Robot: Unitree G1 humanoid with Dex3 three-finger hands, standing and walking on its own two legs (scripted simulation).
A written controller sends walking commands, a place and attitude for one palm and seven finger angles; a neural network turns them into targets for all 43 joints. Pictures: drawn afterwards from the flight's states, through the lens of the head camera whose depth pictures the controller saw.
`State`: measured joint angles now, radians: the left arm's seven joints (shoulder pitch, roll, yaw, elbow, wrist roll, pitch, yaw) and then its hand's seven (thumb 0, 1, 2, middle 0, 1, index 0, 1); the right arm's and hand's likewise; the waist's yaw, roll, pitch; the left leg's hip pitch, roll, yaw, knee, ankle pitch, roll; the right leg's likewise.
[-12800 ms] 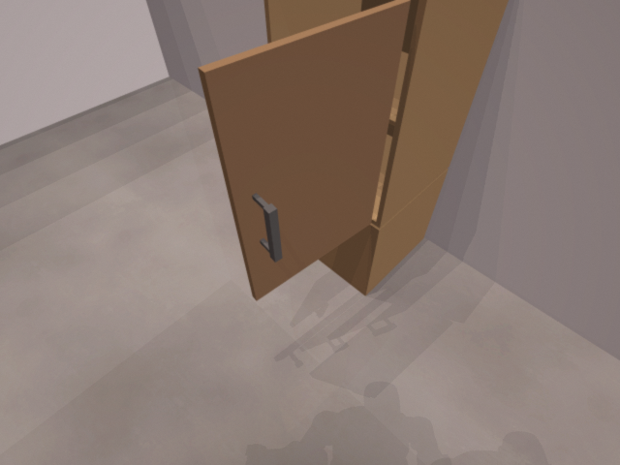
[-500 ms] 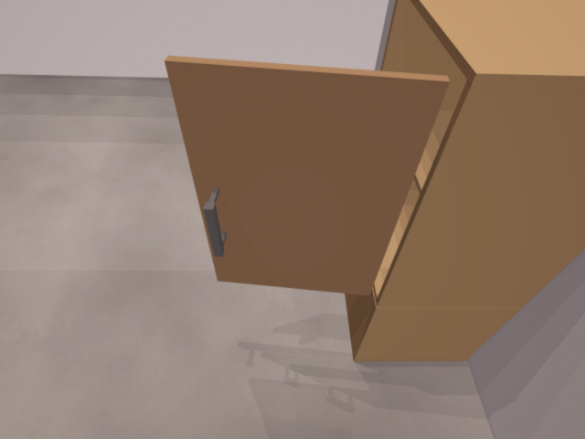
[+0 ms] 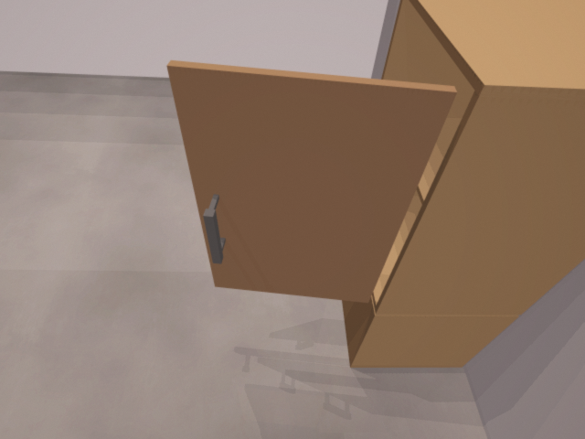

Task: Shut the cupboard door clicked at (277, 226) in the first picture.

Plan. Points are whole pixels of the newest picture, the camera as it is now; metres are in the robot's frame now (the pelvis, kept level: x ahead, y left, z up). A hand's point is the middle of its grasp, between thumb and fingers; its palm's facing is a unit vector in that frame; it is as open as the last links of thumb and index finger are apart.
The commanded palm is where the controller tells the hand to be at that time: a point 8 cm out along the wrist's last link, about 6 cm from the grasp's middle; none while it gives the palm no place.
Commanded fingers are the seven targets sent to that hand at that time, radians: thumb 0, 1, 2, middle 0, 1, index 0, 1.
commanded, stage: shuffle to correct the standing spot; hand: left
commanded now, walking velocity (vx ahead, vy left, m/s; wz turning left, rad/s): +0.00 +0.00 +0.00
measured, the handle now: (216, 230) +0.50 +0.19 -0.08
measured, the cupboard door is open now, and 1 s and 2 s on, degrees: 84 84 84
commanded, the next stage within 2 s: come to a stop and stand still in 0.10 s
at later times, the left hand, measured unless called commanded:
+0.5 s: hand out of the picture +0.02 +0.15 -0.18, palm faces +0.03 -0.99 -0.16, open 7.4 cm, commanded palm none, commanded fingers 0.00 0.90 0.90 -0.20 -0.30 -0.20 -0.30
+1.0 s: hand out of the picture +0.05 +0.20 -0.17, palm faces +0.01 -0.96 -0.28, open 7.4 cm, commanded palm none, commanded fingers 0.00 0.90 0.90 -0.20 -0.30 -0.20 -0.30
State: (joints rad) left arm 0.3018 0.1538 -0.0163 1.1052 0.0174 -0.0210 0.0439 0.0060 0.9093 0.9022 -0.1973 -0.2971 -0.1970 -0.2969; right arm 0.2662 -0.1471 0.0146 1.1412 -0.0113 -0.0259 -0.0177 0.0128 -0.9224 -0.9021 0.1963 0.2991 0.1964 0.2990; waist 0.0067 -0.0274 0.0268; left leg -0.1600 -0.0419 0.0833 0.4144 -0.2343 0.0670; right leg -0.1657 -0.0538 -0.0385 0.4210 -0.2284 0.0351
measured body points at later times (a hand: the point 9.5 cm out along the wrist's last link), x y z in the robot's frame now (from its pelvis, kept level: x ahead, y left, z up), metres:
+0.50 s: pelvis +0.04 +0.00 +0.00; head +0.06 +0.01 +0.45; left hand +0.02 +0.21 -0.17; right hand +0.03 -0.22 -0.16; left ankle +0.00 +0.07 -0.74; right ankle +0.00 -0.14 -0.74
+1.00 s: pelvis -0.02 -0.01 -0.01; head -0.03 -0.01 +0.44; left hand +0.05 +0.25 -0.14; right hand +0.07 -0.27 -0.14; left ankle +0.00 +0.07 -0.74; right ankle +0.00 -0.14 -0.74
